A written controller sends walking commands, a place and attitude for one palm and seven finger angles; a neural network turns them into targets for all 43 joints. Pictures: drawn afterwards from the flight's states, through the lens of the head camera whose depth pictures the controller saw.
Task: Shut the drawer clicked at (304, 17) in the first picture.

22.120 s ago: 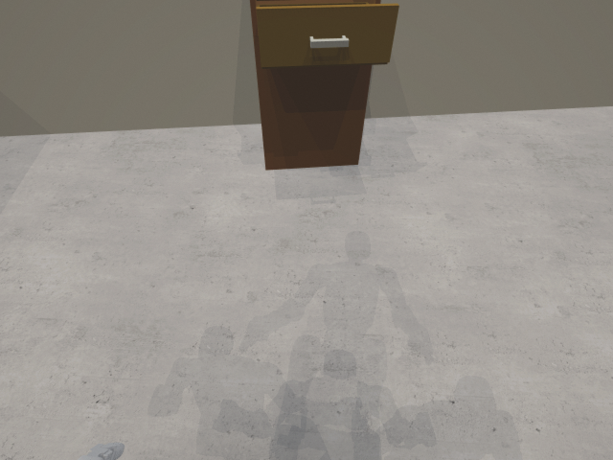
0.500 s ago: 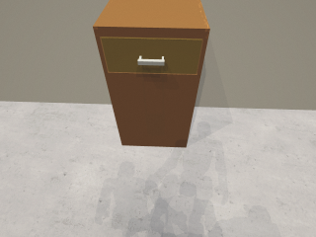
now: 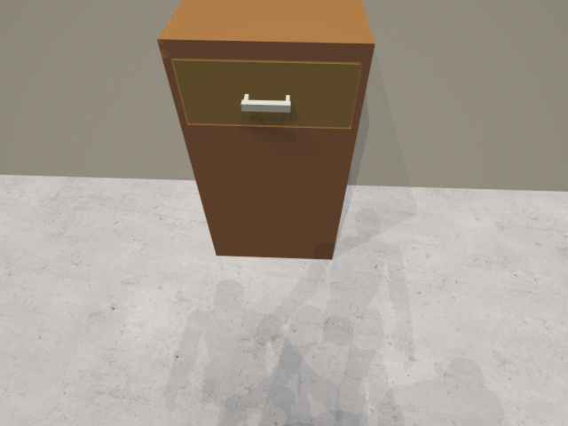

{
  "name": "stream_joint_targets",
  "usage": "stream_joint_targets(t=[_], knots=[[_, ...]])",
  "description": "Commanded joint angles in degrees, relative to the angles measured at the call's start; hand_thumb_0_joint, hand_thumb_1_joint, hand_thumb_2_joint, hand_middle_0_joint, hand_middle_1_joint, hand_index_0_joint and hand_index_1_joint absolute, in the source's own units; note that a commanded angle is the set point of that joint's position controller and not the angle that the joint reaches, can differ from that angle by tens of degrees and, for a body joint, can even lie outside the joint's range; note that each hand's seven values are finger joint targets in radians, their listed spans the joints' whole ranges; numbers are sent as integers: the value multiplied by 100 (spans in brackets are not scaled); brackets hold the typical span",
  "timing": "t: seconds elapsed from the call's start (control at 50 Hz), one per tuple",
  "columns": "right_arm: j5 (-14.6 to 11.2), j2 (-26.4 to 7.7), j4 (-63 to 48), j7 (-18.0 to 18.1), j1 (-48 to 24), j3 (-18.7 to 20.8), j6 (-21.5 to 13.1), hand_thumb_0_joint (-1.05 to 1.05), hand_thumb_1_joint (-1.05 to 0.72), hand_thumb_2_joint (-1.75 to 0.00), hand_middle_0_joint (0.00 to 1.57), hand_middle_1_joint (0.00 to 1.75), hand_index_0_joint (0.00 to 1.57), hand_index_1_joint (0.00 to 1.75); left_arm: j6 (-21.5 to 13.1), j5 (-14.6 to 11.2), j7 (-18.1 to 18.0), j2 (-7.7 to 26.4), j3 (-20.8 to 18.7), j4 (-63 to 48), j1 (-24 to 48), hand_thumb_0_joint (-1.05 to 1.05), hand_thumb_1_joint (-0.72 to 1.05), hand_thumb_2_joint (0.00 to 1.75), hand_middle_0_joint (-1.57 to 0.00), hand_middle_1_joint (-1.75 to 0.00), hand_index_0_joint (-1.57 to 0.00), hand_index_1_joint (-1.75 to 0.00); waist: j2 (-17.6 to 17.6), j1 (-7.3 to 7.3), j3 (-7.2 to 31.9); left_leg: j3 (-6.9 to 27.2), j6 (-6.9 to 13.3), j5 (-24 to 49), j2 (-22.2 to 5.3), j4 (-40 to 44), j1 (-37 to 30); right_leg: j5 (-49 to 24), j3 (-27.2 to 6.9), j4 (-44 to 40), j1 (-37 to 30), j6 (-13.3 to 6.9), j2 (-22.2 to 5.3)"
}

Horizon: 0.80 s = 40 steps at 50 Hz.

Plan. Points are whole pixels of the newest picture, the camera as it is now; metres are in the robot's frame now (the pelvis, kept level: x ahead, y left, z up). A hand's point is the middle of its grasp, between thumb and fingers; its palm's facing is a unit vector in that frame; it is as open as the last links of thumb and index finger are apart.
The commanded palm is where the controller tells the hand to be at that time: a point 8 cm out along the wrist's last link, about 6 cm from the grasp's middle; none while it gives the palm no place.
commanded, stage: look to check the result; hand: left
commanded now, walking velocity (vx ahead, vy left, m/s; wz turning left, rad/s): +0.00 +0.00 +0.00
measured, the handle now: (266, 102) +0.84 +0.09 -0.01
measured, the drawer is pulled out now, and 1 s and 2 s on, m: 0.00 0.00 0.00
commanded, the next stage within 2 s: stand and wait in 0.20 s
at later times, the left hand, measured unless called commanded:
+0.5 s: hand out of the picture +0.06 +0.21 -0.16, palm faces +0.01 -0.96 -0.28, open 7.4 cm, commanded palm none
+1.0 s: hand out of the picture +0.06 +0.20 -0.16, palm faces +0.00 -0.96 -0.29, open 7.4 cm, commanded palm none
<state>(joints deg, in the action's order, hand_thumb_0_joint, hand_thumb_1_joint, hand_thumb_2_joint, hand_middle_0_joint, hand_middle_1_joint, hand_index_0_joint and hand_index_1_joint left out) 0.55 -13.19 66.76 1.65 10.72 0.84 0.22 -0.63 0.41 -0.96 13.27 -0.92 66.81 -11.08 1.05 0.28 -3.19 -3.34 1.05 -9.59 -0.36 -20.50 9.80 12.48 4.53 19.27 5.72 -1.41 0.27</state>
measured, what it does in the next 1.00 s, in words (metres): stands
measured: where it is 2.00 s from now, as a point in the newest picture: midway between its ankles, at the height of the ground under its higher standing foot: outside the picture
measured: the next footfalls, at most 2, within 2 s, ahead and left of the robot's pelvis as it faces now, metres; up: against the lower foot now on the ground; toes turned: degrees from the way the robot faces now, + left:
none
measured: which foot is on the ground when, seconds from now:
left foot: down 0.00-1.00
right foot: down 0.00-1.00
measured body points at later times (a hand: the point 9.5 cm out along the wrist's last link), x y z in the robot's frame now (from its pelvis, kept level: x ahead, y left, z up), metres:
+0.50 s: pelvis +0.01 -0.01 +0.00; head +0.02 -0.02 +0.45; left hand +0.06 +0.26 -0.14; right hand +0.05 -0.27 -0.15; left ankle +0.02 +0.11 -0.75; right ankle -0.02 -0.10 -0.75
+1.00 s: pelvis +0.01 -0.02 +0.00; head +0.02 -0.03 +0.45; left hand +0.06 +0.25 -0.14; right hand +0.05 -0.29 -0.15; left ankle +0.02 +0.11 -0.75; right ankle -0.02 -0.10 -0.75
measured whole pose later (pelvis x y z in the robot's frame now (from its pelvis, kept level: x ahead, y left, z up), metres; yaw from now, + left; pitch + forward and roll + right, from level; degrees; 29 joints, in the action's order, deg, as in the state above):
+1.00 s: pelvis +0.01 -0.02 +0.00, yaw +0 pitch -1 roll +0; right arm 0.7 -15.5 66.2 1.5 9.0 0.7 0.1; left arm -1.1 0.4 -0.7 14.8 -1.1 66.0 -8.8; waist 1.1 0.4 -2.2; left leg -3.3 -0.5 -9.4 -1.6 -18.5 7.8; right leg 12.3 4.4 17.3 3.9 -2.8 1.7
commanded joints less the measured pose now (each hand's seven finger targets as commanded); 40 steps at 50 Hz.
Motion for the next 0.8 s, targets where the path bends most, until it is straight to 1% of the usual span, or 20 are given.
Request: stream_joint_targets(t=[0.0,0.06,0.08,0.1,0.16,0.2,0.22,0.26,0.3,0.32,0.36,0.44,0.46,0.5,0.58,0.62,0.66,0.7,0.78], knots=[[30,-856,-235,45,36,128,-119,0,-90,-90,20,30,20,30,-91,3,-32,886,-140,-252,15,0,90,90,-20,-30,-20,-30,-52,36,276,673,91,733,-690,269,-338,-626,-662,-437,258,-123,-740],[26,-902,-264,45,-11,132,-122,0,-90,-90,20,30,20,30,-97,9,-33,917,-148,-255,-3,0,90,90,-20,-30,-20,-30,-85,23,285,682,97,822,-696,261,-381,-711,-656,-432,262,-122,-737],[28,-873,-244,42,-38,128,-118,0,-90,-90,20,30,20,30,-90,8,-33,919,-145,-251,48,0,90,90,-20,-30,-20,-30,-63,31,183,677,92,747,-699,303,-337,-628,-653,-455,305,-119,-742],[32,-888,-250,42,-43,125,-116,0,-90,-90,20,30,20,30,-87,6,-28,913,-142,-253,56,0,90,90,-20,-30,-20,-30,-43,30,161,684,89,688,-698,310,-319,-555,-669,-473,311,-120,-734],[27,-930,-270,32,-65,129,-117,0,-90,-90,20,30,20,30,-91,12,-26,954,-152,-268,58,0,90,90,-20,-30,-20,-30,-119,18,182,704,89,641,-692,332,-323,-462,-683,-503,310,-115,-725],[42,-930,-264,31,-104,127,-118,0,-90,-90,20,30,20,30,-93,10,-22,947,-155,-265,106,0,90,90,-20,-30,-20,-30,-83,26,124,702,81,585,-685,345,-297,-418,-690,-531,330,-117,-734],[39,-943,-263,28,-108,128,-122,0,-90,-90,20,30,20,30,-94,10,-19,963,-153,-272,121,0,90,90,-20,-30,-20,-30,-30,28,158,703,82,593,-688,354,-308,-426,-699,-525,309,-123,-739],[30,-980,-296,29,-127,135,-137,0,-90,-90,20,30,20,30,-110,15,-20,994,-168,-290,100,0,90,90,-20,-30,-20,-30,-57,17,283,710,85,762,-696,322,-379,-629,-705,-497,250,-121,-749],[38,-982,-288,31,-152,133,-140,0,-90,-90,20,30,20,30,-114,9,-19,1011,-168,-302,156,0,90,90,-20,-30,-20,-30,-103,26,271,701,77,805,-703,327,-379,-730,-675,-484,225,-116,-755],[40,-992,-293,32,-162,134,-143,0,-90,-90,20,30,20,30,-115,9,-17,1005,-170,-298,156,0,90,90,-20,-30,-20,-30,-38,19,289,683,76,812,-705,331,-398,-769,-697,-486,218,-117,-762],[34,-1026,-309,34,-171,137,-143,0,-90,-90,20,30,20,30,-120,14,-21,1039,-181,-325,164,0,90,90,-20,-30,-20,-30,-68,18,318,689,77,884,-713,317,-416,-859,-699,-473,194,-121,-754],[37,-1045,-305,35,-183,131,-150,0,-90,-90,20,30,20,30,-122,7,-18,1072,-187,-333,219,0,90,90,-20,-30,-20,-30,-67,25,322,682,67,899,-715,338,-405,-928,-695,-481,140,-119,-765],[33,-1056,-327,34,-184,140,-146,0,-90,-90,20,30,20,30,-125,12,-23,1089,-193,-348,210,0,90,90,-20,-30,-20,-30,-132,16,336,688,70,947,-715,322,-426,-973,-685,-477,138,-118,-761],[41,-1049,-307,37,-185,131,-147,0,-90,-90,20,30,20,30,-120,7,-19,1075,-189,-344,244,0,90,90,-20,-30,-20,-30,-98,25,276,668,62,910,-722,346,-398,-957,-687,-482,156,-119,-760],[39,-1072,-310,35,-188,131,-146,0,-90,-90,20,30,20,30,-126,9,-18,1107,-197,-356,253,0,90,90,-20,-30,-20,-30,-126,25,340,661,63,933,-728,338,-445,-1010,-701,-501,119,-119,-772],[43,-1082,-303,35,-214,129,-148,0,-90,-90,20,30,20,30,-122,3,-17,1109,-196,-359,257,0,90,90,-20,-30,-20,-30,-53,17,346,663,54,943,-723,343,-452,-1025,-706,-486,104,-125,-767],[34,-1108,-325,34,-196,137,-146,0,-90,-90,20,30,20,30,-130,9,-22,1144,-198,-368,243,0,90,90,-20,-30,-20,-30,-134,17,348,659,57,989,-724,328,-477,-1092,-705,-499,113,-120,-764],[38,-1096,-312,36,-194,133,-151,0,-90,-90,20,30,20,30,-133,2,-22,1140,-197,-356,252,0,90,90,-20,-30,-20,-30,-103,21,406,639,58,1047,-734,322,-519,-1216,-709,-485,65,-117,-779],[35,-1107,-311,36,-207,133,-137,0,-90,-90,20,30,20,30,-128,2,-24,1153,-196,-348,259,0,90,90,-20,-30,-20,-30,-108,26,299,622,48,910,-739,346,-501,-1093,-726,-535,138,-116,-775]])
